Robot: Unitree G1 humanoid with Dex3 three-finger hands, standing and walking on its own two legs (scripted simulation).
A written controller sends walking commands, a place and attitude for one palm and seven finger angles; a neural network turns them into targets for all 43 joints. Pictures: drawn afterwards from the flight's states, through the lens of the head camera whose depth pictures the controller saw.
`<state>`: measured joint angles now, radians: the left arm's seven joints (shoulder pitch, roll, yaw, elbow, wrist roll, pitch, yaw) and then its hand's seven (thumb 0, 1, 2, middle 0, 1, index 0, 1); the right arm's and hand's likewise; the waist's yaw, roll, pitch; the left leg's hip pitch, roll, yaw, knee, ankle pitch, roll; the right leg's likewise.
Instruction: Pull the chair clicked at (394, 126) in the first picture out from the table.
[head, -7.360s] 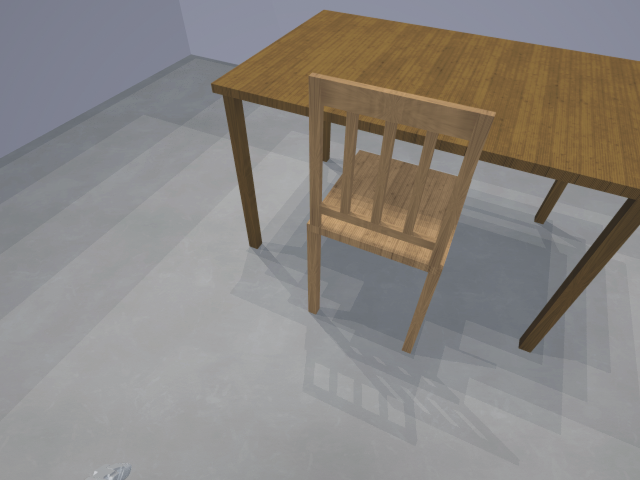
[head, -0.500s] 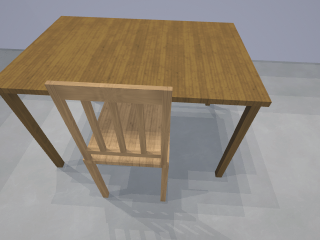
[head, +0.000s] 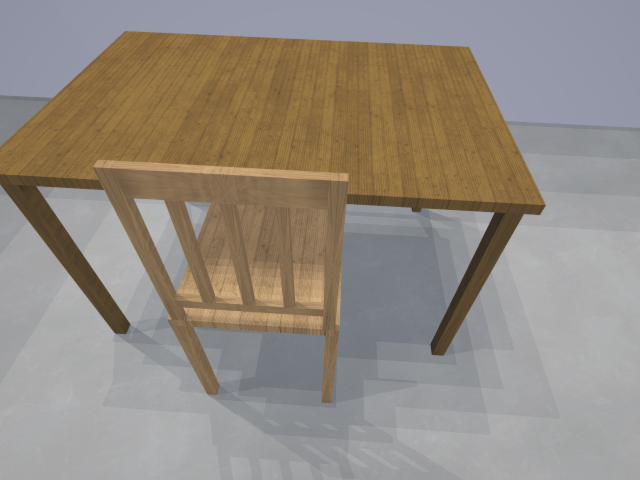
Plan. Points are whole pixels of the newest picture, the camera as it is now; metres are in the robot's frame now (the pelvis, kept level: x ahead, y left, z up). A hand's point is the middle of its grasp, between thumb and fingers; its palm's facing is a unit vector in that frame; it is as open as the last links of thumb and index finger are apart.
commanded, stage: look again from close up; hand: left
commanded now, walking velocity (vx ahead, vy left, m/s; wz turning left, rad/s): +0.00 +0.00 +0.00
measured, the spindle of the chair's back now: (239, 258) +0.50 +0.18 -0.08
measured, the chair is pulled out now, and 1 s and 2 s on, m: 0.00 0.00 0.00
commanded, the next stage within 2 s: shuffle to correct the standing spot in 0.24 s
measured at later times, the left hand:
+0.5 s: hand out of the picture -0.03 +0.15 -0.18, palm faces +0.05 -0.99 -0.15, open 7.4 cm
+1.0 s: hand out of the picture +0.07 +0.19 -0.16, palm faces +0.03 -0.98 -0.20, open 7.4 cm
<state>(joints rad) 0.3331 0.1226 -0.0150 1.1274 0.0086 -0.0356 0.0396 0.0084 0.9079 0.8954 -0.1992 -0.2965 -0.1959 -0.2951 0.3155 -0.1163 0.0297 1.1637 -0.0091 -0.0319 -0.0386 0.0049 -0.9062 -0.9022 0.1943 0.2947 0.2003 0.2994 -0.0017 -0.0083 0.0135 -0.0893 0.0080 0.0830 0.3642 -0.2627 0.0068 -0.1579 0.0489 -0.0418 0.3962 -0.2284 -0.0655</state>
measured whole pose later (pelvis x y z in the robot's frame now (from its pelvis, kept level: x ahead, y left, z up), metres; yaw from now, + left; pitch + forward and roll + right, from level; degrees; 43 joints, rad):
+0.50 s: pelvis +0.00 +0.00 +0.00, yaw +0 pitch -1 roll +0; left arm 0.36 0.12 0.00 1.12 0.02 -0.02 0.03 0.01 0.91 0.90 -0.20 -0.30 -0.20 -0.30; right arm 0.34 -0.11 0.02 1.17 -0.02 -0.02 -0.03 0.00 -0.91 -0.90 0.19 0.29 0.20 0.30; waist 0.00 -0.01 0.00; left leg -0.12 0.01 0.08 0.43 -0.30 0.01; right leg -0.18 0.05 -0.04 0.46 -0.27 -0.07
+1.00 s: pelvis +0.07 +0.02 +0.01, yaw -1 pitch +0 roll +0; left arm 0.30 0.14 0.03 1.09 0.02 -0.03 0.05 0.01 0.91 0.90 -0.20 -0.30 -0.20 -0.30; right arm 0.31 -0.09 -0.01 1.12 -0.01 -0.03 -0.07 0.02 -0.92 -0.90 0.20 0.30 0.20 0.30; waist -0.01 -0.01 0.06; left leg -0.11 0.00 0.10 0.54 -0.18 0.00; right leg -0.18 0.01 -0.05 0.57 -0.16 -0.03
